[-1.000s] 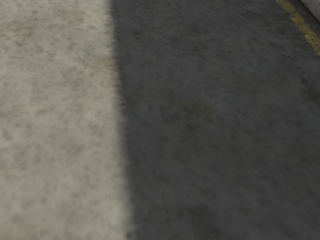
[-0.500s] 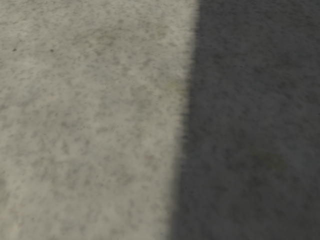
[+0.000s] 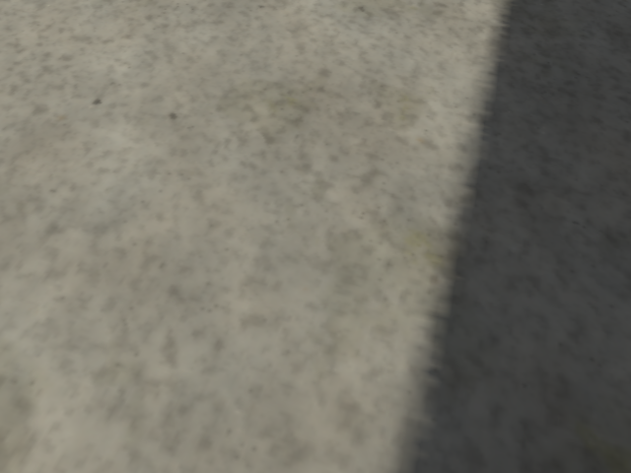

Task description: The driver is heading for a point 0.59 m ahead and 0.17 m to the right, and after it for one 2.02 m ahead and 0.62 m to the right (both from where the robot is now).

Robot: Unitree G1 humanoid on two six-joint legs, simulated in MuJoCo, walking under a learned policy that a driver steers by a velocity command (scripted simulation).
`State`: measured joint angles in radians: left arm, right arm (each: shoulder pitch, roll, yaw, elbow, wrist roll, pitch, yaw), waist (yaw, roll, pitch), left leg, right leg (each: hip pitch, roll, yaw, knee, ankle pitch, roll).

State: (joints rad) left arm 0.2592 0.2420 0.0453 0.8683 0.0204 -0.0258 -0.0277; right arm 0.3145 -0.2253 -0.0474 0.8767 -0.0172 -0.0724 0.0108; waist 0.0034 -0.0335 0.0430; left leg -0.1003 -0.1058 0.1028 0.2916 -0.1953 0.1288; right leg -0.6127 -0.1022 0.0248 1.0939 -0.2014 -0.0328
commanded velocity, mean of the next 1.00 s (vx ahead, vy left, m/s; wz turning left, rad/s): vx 0.43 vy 0.00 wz -0.46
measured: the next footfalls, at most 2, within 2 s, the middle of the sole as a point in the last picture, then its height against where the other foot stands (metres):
right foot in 0.32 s outside the picture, level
left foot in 0.82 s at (342, 396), level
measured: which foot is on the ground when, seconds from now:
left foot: down 0.00-0.34, up 0.36-0.80, down 0.82-1.00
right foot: up 0.00-0.30, down 0.32-0.82, up 0.84-1.00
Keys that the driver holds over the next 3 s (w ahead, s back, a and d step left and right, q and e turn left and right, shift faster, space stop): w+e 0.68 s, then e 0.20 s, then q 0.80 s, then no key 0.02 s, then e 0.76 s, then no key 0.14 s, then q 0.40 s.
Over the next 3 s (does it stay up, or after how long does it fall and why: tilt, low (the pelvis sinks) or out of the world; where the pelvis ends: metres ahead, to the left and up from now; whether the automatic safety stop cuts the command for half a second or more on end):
stays up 0.49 -0.01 0.00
